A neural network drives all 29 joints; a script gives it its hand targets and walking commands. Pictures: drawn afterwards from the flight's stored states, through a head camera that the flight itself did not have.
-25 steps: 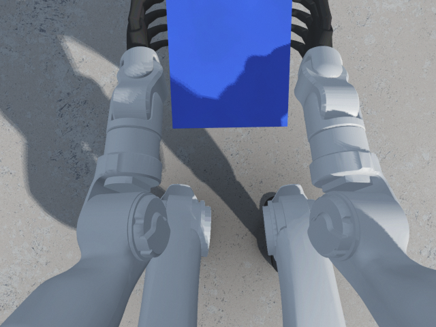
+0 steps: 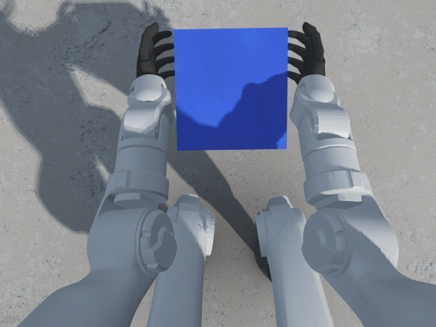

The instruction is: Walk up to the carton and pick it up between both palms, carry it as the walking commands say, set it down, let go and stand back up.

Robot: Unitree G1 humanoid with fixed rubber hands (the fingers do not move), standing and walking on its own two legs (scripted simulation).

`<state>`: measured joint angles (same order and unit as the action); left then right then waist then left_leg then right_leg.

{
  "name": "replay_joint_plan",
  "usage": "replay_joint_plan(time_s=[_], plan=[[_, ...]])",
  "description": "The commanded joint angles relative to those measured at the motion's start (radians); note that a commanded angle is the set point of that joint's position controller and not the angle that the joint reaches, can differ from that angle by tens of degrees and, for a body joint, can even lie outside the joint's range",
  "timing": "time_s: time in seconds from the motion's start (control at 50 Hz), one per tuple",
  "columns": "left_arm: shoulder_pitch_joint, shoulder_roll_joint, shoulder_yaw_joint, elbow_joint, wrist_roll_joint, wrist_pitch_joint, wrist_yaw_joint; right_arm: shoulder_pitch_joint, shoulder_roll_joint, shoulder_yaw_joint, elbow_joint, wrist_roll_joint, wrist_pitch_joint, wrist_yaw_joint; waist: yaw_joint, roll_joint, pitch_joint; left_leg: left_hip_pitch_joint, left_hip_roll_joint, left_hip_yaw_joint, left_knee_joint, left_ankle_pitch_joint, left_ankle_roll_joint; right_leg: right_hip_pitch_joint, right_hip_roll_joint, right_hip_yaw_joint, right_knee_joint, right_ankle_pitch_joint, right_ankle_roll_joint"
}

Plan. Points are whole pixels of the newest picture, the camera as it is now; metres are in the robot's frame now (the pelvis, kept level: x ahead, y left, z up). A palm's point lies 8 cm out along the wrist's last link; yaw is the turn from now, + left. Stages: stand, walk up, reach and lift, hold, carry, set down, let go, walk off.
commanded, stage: reach and lift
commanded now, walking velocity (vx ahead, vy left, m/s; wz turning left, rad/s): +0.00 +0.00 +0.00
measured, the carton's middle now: (228, 100) +0.50 +0.02 -0.18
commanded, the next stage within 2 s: none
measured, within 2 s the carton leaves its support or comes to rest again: neither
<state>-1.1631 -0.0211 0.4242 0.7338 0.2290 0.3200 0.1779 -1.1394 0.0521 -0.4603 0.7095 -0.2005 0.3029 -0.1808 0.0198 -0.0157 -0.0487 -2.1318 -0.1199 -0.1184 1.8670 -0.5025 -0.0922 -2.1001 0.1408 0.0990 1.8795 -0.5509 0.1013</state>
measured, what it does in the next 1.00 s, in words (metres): rises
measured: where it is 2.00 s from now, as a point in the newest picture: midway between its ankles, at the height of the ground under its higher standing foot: (229, 259)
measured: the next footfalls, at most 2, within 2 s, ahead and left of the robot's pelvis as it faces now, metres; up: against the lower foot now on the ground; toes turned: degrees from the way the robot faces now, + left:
none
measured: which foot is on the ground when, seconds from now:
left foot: down 0.00-1.00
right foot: down 0.00-1.00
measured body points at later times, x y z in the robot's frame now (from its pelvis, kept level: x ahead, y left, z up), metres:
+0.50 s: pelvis +0.00 +0.00 +0.05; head +0.26 +0.02 +0.41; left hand +0.50 +0.15 -0.03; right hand +0.50 -0.11 -0.03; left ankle +0.11 +0.14 -0.42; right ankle +0.11 -0.14 -0.42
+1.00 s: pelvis +0.02 +0.00 +0.11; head +0.23 +0.02 +0.50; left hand +0.48 +0.15 +0.05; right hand +0.48 -0.11 +0.05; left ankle +0.11 +0.14 -0.42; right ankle +0.11 -0.14 -0.42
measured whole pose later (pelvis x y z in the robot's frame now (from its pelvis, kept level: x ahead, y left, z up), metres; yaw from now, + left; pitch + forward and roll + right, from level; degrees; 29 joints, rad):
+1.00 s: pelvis +0.02 +0.00 +0.11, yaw +1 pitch +37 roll -2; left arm -0.91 -0.11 0.42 0.71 0.26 0.31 0.19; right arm -0.89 0.12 -0.44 0.70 -0.23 0.30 -0.18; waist 0.01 0.00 -0.17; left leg -1.70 -0.13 -0.15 1.54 -0.48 -0.07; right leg -1.67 0.13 0.13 1.54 -0.52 0.09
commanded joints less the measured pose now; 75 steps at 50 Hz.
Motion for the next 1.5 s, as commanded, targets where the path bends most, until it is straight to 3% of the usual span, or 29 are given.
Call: replay_joint_plan(time_s=[0.0, 0.42, 1.48], plan=[[-0.635, -1.034, -0.491, 0.029, -0.141, -0.022, -0.337, -0.699, 1.002, 0.518, 0.018, 0.138, -0.018, 0.318, 0.009, 0.016, -1.148, 0.686, -0.062, 0.210, -0.170, 0.251, 0.042, 0.555, 0.064, -0.196, -0.185, 0.261, -0.044], [-0.570, -1.101, -0.506, 0.029, -0.141, -0.004, -0.338, -0.627, 1.067, 0.525, 0.032, 0.130, -0.001, 0.319, 0.004, 0.025, -1.148, 0.821, -0.069, 0.200, -0.300, 0.216, 0.037, 0.687, 0.067, -0.185, -0.315, 0.233, -0.048], [-0.158, -1.191, -0.555, 0.022, -0.085, -0.065, -0.326, -0.207, 1.148, 0.585, 0.015, 0.077, -0.055, 0.335, -0.019, 0.030, -0.899, 1.249, -0.044, 0.109, -0.740, 0.292, 0.052, 1.135, 0.035, -0.101, -0.752, 0.316, -0.065]])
